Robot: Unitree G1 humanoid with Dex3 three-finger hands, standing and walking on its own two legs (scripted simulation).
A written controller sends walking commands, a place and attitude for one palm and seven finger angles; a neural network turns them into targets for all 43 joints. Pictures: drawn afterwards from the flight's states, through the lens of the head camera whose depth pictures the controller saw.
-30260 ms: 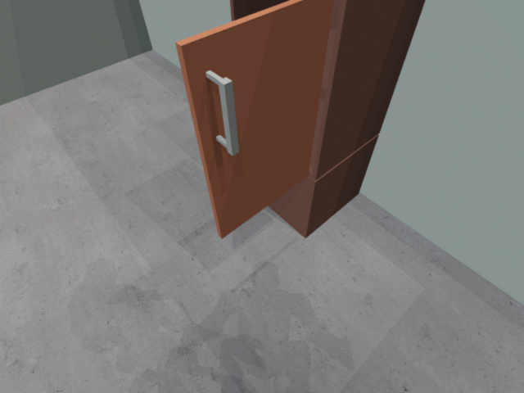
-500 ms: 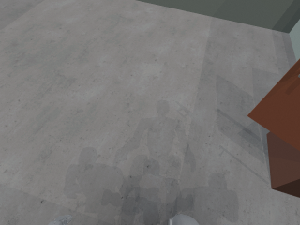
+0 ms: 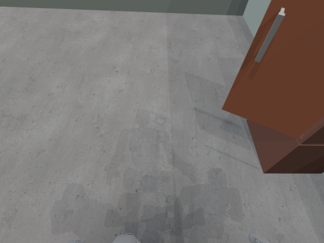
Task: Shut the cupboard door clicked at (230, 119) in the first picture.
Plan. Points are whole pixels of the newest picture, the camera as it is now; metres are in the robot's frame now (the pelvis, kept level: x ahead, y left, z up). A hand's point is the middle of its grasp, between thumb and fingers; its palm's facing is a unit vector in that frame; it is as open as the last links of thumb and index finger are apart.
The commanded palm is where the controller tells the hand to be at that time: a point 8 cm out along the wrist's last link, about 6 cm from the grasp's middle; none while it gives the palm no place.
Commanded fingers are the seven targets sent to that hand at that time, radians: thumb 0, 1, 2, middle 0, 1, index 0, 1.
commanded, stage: turn to face it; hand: left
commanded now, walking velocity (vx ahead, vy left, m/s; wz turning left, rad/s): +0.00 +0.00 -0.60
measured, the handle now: (269, 36) +0.74 -0.32 +0.11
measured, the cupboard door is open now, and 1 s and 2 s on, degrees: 63 63 63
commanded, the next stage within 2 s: take the last steps up to it in 0.64 s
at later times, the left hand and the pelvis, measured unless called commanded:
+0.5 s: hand (112, 221) +0.19 +0.15 -0.15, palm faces -0.29 -0.92 -0.27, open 7.4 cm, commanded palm none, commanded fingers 0.00 0.90 0.90 -0.20 -0.30 -0.20 -0.30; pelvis +0.02 -0.01 -0.01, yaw -16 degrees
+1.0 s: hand (110, 220) +0.19 +0.16 -0.16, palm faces -0.41 -0.90 -0.15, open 7.4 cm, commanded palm none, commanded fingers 0.00 0.90 0.90 -0.20 -0.30 -0.20 -0.30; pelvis +0.06 +0.00 +0.02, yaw -25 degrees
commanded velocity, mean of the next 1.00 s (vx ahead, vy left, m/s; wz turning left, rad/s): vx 0.08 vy -0.04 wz -0.33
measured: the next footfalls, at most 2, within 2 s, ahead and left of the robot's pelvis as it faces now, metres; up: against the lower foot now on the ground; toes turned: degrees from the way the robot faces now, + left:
left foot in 0.04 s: +0.07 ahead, +0.12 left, +0.00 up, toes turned +2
right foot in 0.42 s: +0.01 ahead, -0.14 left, +0.00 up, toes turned -18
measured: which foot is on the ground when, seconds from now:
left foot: up 0.00-0.02, down 0.04-0.42, up 0.44-0.74, down 0.76-1.00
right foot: down 0.00-0.04, up 0.06-0.40, down 0.42-0.78, up 0.80-1.00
